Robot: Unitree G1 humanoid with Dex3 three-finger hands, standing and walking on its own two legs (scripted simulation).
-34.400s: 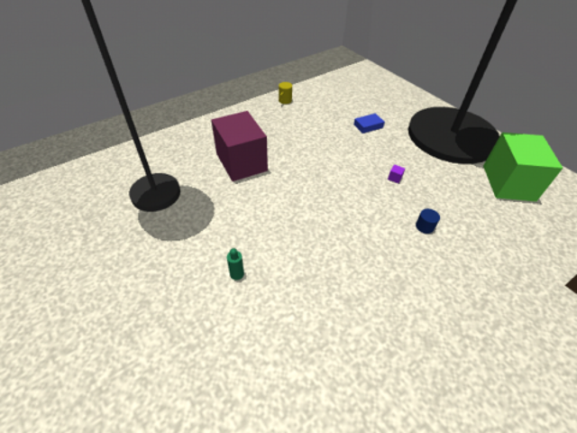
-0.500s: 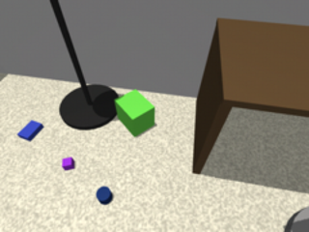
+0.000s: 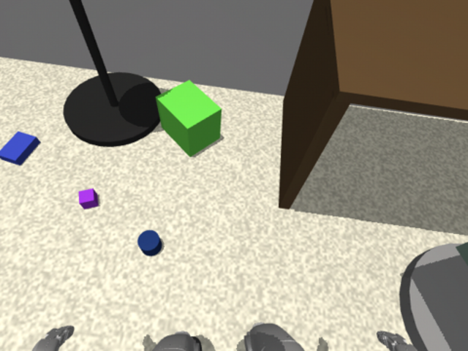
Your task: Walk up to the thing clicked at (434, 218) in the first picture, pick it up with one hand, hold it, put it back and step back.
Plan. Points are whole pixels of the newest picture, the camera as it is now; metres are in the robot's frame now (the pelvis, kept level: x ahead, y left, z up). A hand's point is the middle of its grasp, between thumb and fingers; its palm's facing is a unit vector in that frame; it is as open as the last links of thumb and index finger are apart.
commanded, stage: step back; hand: left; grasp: from above
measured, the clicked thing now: (150, 243) +0.52 +0.28 -0.72
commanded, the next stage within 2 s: none
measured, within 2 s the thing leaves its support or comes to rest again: neither
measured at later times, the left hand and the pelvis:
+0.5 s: hand out of the picture +0.01 +0.25 -0.14, palm faces +0.03 -0.91 -0.42, open 7.4 cm; pelvis -0.12 -0.02 -0.01, yaw +3 degrees
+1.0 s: hand out of the picture -0.23 +0.22 -0.15, palm faces -0.03 -0.91 -0.42, open 7.4 cm; pelvis -0.29 -0.05 -0.01, yaw -1 degrees
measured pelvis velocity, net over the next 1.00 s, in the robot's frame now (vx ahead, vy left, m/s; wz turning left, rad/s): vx -0.29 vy -0.05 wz -0.03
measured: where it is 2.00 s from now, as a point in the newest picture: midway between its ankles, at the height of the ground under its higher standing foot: outside the picture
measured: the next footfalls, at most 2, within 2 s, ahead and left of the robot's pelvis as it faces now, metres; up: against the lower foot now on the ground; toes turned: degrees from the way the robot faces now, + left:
right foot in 0.14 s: -0.02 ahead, -0.13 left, +0.00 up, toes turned +1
left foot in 0.52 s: -0.10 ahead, +0.10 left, +0.00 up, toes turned +0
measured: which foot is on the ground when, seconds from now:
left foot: down 0.00-0.16, up 0.18-0.50, down 0.52-0.94, up 0.96-1.00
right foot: up 0.00-0.12, down 0.14-0.56, up 0.58-0.90, down 0.92-1.00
